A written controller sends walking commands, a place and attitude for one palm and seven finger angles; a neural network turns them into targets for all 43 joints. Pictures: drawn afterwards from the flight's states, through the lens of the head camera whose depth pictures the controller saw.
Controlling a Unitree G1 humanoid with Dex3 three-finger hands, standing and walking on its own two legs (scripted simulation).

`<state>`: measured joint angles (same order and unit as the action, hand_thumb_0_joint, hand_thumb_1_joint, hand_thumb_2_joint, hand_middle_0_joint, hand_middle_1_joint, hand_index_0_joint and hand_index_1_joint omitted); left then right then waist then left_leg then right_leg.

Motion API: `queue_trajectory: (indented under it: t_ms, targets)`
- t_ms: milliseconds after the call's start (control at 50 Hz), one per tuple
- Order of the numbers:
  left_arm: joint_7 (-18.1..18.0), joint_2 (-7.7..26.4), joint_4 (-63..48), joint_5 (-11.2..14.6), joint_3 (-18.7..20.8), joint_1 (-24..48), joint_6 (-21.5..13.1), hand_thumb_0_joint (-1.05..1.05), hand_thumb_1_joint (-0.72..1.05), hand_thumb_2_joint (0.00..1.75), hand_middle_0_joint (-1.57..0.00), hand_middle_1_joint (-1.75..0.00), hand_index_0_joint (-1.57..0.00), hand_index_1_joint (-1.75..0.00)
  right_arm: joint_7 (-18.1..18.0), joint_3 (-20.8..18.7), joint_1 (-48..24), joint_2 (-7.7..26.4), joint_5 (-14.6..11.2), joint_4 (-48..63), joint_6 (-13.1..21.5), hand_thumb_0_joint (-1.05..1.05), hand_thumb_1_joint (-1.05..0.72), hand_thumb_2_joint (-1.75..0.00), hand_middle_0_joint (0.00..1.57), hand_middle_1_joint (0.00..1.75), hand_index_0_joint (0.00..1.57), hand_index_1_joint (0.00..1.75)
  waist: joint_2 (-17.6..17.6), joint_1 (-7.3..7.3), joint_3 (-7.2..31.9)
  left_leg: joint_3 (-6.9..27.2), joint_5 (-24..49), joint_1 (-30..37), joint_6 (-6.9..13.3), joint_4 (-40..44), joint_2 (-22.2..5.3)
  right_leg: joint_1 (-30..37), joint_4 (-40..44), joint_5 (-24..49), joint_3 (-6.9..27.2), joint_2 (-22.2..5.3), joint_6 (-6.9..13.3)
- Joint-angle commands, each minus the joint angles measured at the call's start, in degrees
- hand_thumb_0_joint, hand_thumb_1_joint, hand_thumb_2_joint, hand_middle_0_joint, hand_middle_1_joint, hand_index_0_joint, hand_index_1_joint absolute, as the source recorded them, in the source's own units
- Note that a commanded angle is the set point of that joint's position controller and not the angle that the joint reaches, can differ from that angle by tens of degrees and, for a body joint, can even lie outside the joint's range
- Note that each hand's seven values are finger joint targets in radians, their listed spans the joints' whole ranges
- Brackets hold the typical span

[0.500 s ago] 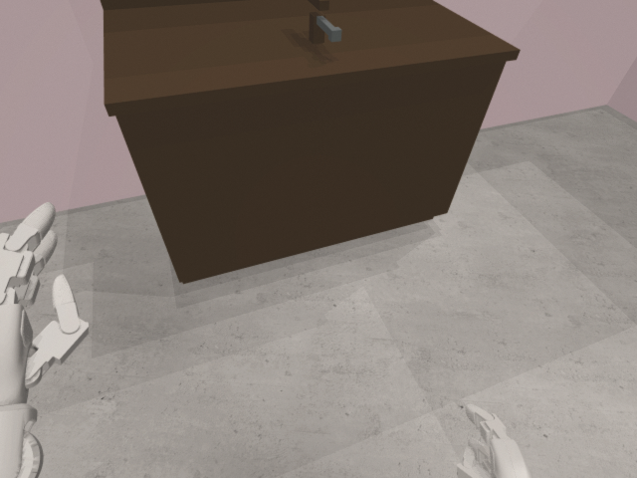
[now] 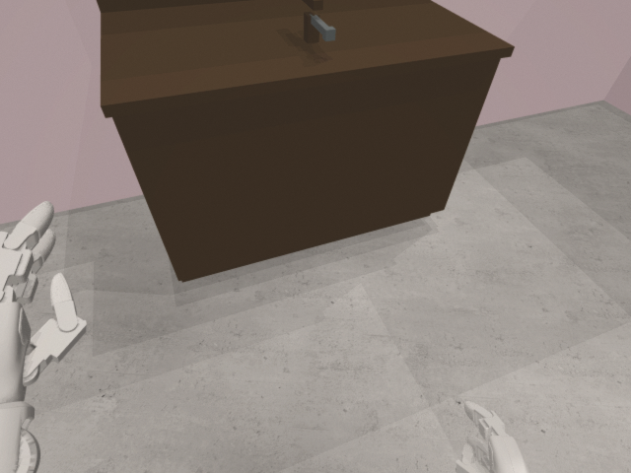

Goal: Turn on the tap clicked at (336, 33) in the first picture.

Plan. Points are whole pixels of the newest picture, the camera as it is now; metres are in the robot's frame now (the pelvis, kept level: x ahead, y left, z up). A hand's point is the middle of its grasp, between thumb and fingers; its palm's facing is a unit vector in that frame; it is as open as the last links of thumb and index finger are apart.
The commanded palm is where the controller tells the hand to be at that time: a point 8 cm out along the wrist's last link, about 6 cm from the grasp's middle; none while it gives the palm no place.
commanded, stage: walk to a spot facing it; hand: left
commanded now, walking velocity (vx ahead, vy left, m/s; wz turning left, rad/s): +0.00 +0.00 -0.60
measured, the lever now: (329, 33) +1.13 +0.04 +0.10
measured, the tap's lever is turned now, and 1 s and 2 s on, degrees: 0 0 0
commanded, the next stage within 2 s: none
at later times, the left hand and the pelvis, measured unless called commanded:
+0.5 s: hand (172, 290) +0.25 +0.17 +0.16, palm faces +0.29 -0.86 -0.42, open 7.4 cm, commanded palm +0.22 +0.21 +0.18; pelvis +0.00 -0.03 -0.02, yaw -11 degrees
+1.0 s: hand (279, 194) +0.40 +0.08 +0.17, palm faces +0.02 -0.93 -0.37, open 7.4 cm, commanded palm +0.37 +0.13 +0.18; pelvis +0.10 -0.05 -0.01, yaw -27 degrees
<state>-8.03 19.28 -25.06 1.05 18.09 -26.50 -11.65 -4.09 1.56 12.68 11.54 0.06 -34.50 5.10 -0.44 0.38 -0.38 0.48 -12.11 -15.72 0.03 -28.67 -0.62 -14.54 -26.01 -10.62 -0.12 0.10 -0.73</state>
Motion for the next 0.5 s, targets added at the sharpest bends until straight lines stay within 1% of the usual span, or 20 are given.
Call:
queue_trajectory:
  t_ms: [0,40,60,80,120,140,200,220,260,280,300,320,340,360,380,400,420,440,460,480]
  targets:
    - [-1.07,8.62,-11.64,-0.01,5.67,4.74,-3.65,0.0,0.9,0.9,-0.2,-0.3,-0.2,-0.3,-0.83,-2.85,-5.69,6.57,-0.12,8.79,2.98,0.0,-0.9,-0.9,0.2,0.3,0.2,0.3,-1.42,-0.11,5.51,1.09,-0.77,-2.02,0.15,6.33,-3.43,3.92,4.0,0.73,3.37,-1.98,0.64]
    - [-1.05,8.53,-11.7,0.02,5.82,5.4,-3.64,0.0,0.9,0.9,-0.2,-0.3,-0.2,-0.3,-0.71,-3.15,-5.59,6.8,-0.15,9.09,2.83,0.0,-0.9,-0.9,0.2,0.3,0.2,0.3,-2.68,-0.02,5.3,0.89,-1.62,-1.64,0.1,6.25,-4.49,2.04,2.99,0.51,4.46,-1.53,0.85]
    - [-1.1,8.65,-11.62,0.03,6.0,5.83,-3.6,0.0,0.9,0.9,-0.2,-0.3,-0.2,-0.3,-0.67,-3.26,-5.64,6.84,-0.19,9.27,2.74,0.0,-0.9,-0.9,0.2,0.3,0.2,0.3,-1.96,0.14,5.27,0.8,-2.28,-1.86,0.15,5.96,-5.14,1.28,2.3,0.26,4.89,-1.43,0.87]
    - [-1.14,8.93,-11.74,0.06,6.44,6.46,-3.52,0.0,0.9,0.9,-0.2,-0.3,-0.2,-0.3,-0.74,-3.52,-5.85,6.96,-0.17,9.33,2.65,0.0,-0.9,-0.9,0.2,0.3,0.2,0.3,-2.1,0.22,5.49,0.44,-2.57,-1.67,0.0,5.46,-5.43,0.49,1.92,0.43,5.57,-1.43,1.01]
    - [-1.13,8.2,-11.57,0.06,5.74,7.23,-3.35,0.0,0.9,0.9,-0.2,-0.3,-0.2,-0.3,-0.51,-3.51,-5.71,6.77,-0.28,9.79,2.43,0.0,-0.9,-0.9,0.2,0.3,0.2,0.3,-1.14,0.32,5.18,-0.05,-4.2,-1.61,0.2,4.01,-6.24,-1.95,0.65,-0.34,6.98,-1.9,1.21]
    - [-1.18,8.2,-11.88,0.04,5.79,7.63,-3.32,0.0,0.9,0.9,-0.2,-0.3,-0.2,-0.3,-0.37,-3.73,-5.68,6.91,-0.36,10.01,2.29,0.0,-0.9,-0.9,0.2,0.3,0.2,0.3,-1.79,0.36,5.34,-0.37,-4.94,-1.5,0.23,3.29,-6.49,-3.02,0.02,-0.93,7.72,-2.01,1.43]
    - [-1.21,8.43,-13.17,0.2,6.26,7.86,-3.15,0.0,0.9,0.9,-0.2,-0.3,-0.2,-0.3,-0.19,-3.83,-5.91,6.74,-0.46,10.83,1.97,0.0,-0.9,-0.9,0.2,0.3,0.2,0.3,-1.59,0.54,5.49,-0.3,-7.67,-1.45,0.51,2.01,-7.5,-6.1,-2.21,-2.84,9.28,-2.06,1.68]
    - [-1.26,8.73,-13.15,0.32,6.75,7.49,-3.24,0.0,0.9,0.9,-0.2,-0.3,-0.2,-0.3,-0.06,-3.89,-5.8,6.72,-0.44,10.79,1.79,0.0,-0.9,-0.9,0.2,0.3,0.2,0.3,-1.12,0.55,6.38,-0.43,-9.57,-1.06,0.82,1.36,-7.8,-6.71,-3.03,-4.44,9.72,-2.31,1.92]
    - [-1.29,9.12,-14.25,0.53,7.21,7.18,-3.5,0.0,0.9,0.9,-0.2,-0.3,-0.2,-0.3,0.02,-4.04,-5.92,6.65,-0.21,10.99,1.67,0.0,-0.9,-0.9,0.2,0.3,0.2,0.3,-1.39,0.44,6.53,-0.29,-17.52,-0.29,1.64,0.36,-8.1,-10.43,-3.86,-12.18,11.29,-2.44,2.81]
    - [-1.31,9.37,-14.91,0.63,7.79,6.95,-3.64,0.0,0.9,0.9,-0.2,-0.3,-0.2,-0.3,-0.03,-4.18,-5.78,6.8,-0.08,11.0,1.69,0.0,-0.9,-0.9,0.2,0.3,0.2,0.3,-1.85,0.29,6.42,0.66,-21.66,0.13,1.99,0.92,-8.77,-12.45,-4.69,-16.56,11.29,-2.03,3.07]
    - [-1.25,8.99,-15.25,0.52,7.46,6.93,-3.88,0.0,0.9,0.9,-0.2,-0.3,-0.2,-0.3,-0.12,-3.99,-5.92,6.81,0.14,11.1,1.7,0.0,-0.9,-0.9,0.2,0.3,0.2,0.3,-3.38,0.17,4.85,2.55,-25.21,-0.13,2.73,2.2,-9.94,-15.08,-6.18,-19.57,11.01,-1.09,3.11]
    - [-1.27,8.81,-15.07,0.54,7.82,6.47,-4.08,0.0,0.9,0.9,-0.2,-0.3,-0.2,-0.3,-0.22,-3.91,-5.73,7.04,0.24,10.99,1.81,0.0,-0.9,-0.9,0.2,0.3,0.2,0.3,-6.4,0.15,3.82,4.9,-27.76,-0.53,3.65,4.48,-12.07,-16.53,-9.48,-20.4,9.14,0.46,2.73]
    - [-1.27,8.42,-15.4,0.55,7.73,6.53,-4.45,0.0,0.9,0.9,-0.2,-0.3,-0.2,-0.3,-0.36,-3.81,-5.87,7.06,0.13,10.86,2.09,0.0,-0.9,-0.9,0.2,0.3,0.2,0.3,-10.48,0.21,3.35,8.12,-28.58,-1.22,4.99,7.62,-15.54,-16.23,-15.18,-18.05,5.82,2.23,2.04]
    - [-1.36,8.56,-15.11,0.51,8.08,6.01,-4.77,0.0,0.9,0.9,-0.2,-0.3,-0.2,-0.3,-0.41,-3.78,-5.17,6.99,0.1,10.44,2.36,0.0,-0.9,-0.9,0.2,0.3,0.2,0.3,-13.54,0.06,4.32,10.63,-26.71,-1.87,6.67,10.22,-19.41,-13.91,-21.96,-17.02,1.22,2.8,0.95]
    - [-1.32,9.38,-14.85,0.44,8.56,6.17,-5.02,0.0,0.9,0.9,-0.2,-0.3,-0.2,-0.3,-0.42,-3.93,-4.65,6.47,0.18,10.04,2.7,0.0,-0.9,-0.9,0.2,0.3,0.2,0.3,-13.25,-0.22,4.58,11.68,-21.76,-0.61,8.19,10.12,-21.88,-13.73,-24.77,-17.99,-1.04,1.77,0.09]
    - [-1.08,8.88,-14.28,0.16,7.97,6.04,-5.23,0.0,0.9,0.9,-0.2,-0.3,-0.2,-0.3,-0.06,-3.99,-4.03,6.72,0.59,9.69,2.83,0.0,-0.9,-0.9,0.2,0.3,0.2,0.3,-11.41,-0.4,4.13,9.83,-15.03,-1.15,8.49,8.48,-22.51,-11.84,-23.88,-18.49,-2.04,0.71,-0.26]
    - [-0.79,8.42,-13.55,0.03,7.47,6.01,-5.33,0.0,0.9,0.9,-0.2,-0.3,-0.2,-0.3,0.36,-4.07,-4.16,6.87,0.62,9.36,2.91,0.0,-0.9,-0.9,0.2,0.3,0.2,0.3,-11.05,-0.02,4.25,5.27,-9.28,-1.47,7.41,5.1,-21.66,-8.79,-20.32,-17.88,-3.32,0.3,-0.27]
    - [-0.63,8.09,-13.38,-0.26,6.83,7.22,-5.42,0.0,0.9,0.9,-0.2,-0.3,-0.2,-0.3,0.79,-4.01,-4.3,6.97,0.53,9.19,3.04,0.0,-0.9,-0.9,0.2,0.3,0.2,0.3,-10.71,0.44,4.54,0.19,-6.55,-2.53,5.19,0.5,-19.74,-4.31,-14.8,-15.98,-4.9,0.49,0.07]
    - [-0.56,8.36,-12.5,-0.6,6.52,8.57,-5.34,0.0,0.9,0.9,-0.2,-0.3,-0.2,-0.3,1.15,-3.96,-4.37,7.09,0.41,9.17,3.1,0.0,-0.9,-0.9,0.2,0.3,0.2,0.3,-7.93,0.88,4.17,-3.92,-7.95,-6.63,2.88,-6.65,-16.61,1.04,-8.55,-12.47,-3.19,0.26,1.41]
    - [-0.48,8.72,-10.45,-1.03,6.14,8.96,-4.94,0.0,0.9,0.9,-0.2,-0.3,-0.2,-0.3,1.31,-3.91,-4.57,5.88,-0.06,9.61,2.94,0.0,-0.9,-0.9,0.2,0.3,0.2,0.3,5.82,1.02,2.94,-9.07,-13.6,-14.17,0.24,-22.91,-9.4,4.41,0.82,-10.51,12.48,-6.62,6.3]
